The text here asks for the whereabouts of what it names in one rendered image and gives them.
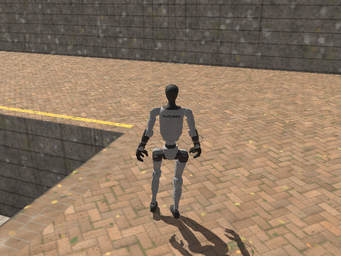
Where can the robot right forearm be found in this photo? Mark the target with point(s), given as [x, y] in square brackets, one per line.
[195, 140]

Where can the left robot hand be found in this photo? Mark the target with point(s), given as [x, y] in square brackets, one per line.
[139, 153]

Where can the left robot upper arm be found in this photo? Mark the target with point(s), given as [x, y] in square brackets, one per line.
[151, 121]

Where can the robot right foot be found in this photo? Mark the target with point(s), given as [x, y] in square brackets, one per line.
[175, 213]

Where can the right robot hand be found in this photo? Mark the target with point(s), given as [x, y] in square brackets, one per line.
[194, 150]

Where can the robot left forearm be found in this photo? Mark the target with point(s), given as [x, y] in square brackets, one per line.
[143, 141]

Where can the robot right shin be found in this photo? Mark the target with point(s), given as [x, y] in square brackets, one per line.
[177, 191]

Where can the right robot upper arm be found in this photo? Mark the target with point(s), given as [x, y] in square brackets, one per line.
[190, 121]

